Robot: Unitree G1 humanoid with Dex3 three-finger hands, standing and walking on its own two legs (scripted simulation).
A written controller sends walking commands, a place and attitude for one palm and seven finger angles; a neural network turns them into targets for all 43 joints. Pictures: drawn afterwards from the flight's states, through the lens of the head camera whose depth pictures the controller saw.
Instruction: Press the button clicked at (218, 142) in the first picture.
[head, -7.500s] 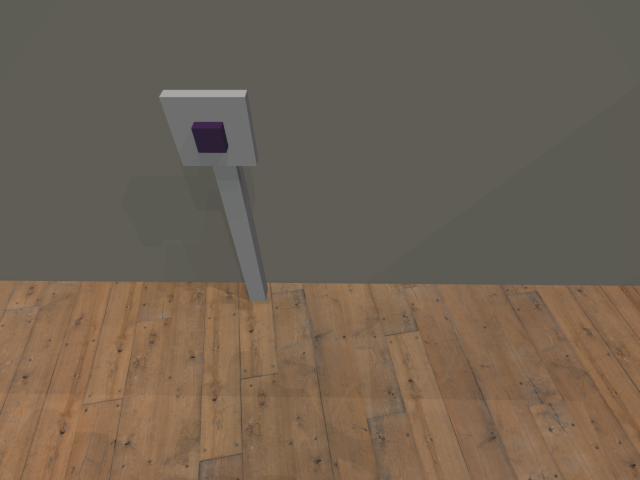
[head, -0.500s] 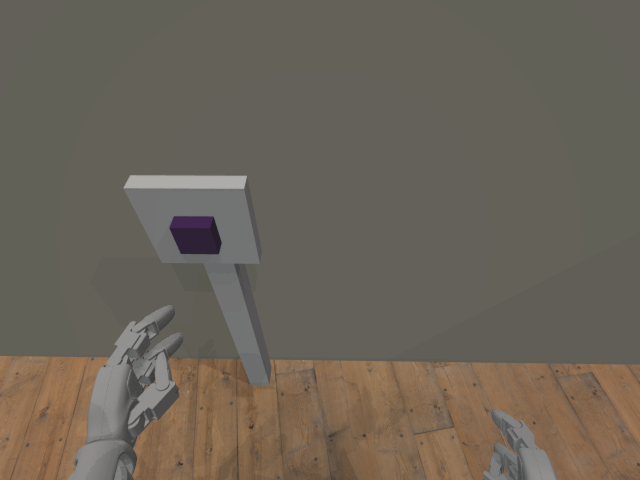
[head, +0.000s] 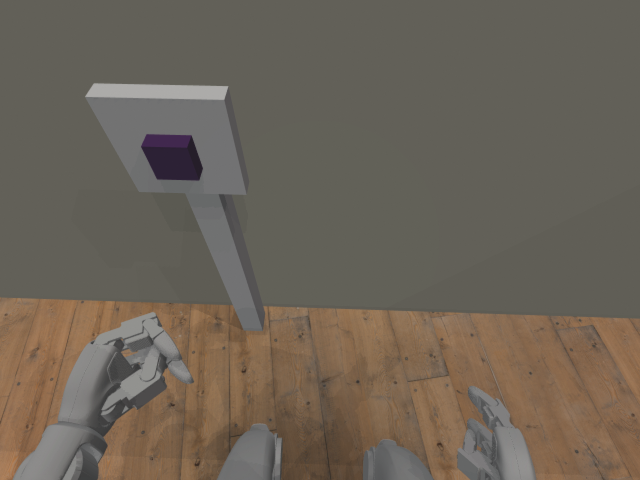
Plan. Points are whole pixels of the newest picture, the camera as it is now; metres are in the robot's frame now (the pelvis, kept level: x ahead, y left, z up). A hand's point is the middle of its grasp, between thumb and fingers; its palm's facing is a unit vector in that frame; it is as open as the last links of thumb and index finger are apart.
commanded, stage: raise the hand and make a fist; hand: left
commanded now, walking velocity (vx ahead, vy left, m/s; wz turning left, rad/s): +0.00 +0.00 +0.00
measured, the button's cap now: (174, 156) +0.53 +0.24 +0.08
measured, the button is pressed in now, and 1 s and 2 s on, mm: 0 0 0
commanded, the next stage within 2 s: aim a knuckle at the button in 1.24 s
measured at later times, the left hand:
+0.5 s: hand (95, 356) +0.24 +0.25 +0.07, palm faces +0.06 -1.00 -0.04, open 3.1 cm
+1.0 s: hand (103, 341) +0.25 +0.24 +0.07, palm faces -0.01 -1.00 -0.05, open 3.1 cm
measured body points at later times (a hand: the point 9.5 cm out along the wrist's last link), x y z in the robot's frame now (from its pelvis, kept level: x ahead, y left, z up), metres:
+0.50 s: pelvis +0.02 +0.05 +0.02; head +0.08 +0.07 +0.46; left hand +0.23 +0.30 +0.08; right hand +0.22 -0.18 -0.05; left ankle +0.05 +0.14 -0.64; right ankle +0.02 -0.08 -0.64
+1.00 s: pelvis +0.03 +0.04 +0.02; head +0.09 +0.06 +0.47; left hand +0.25 +0.30 +0.08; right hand +0.19 -0.20 -0.05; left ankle +0.05 +0.14 -0.64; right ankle +0.02 -0.08 -0.64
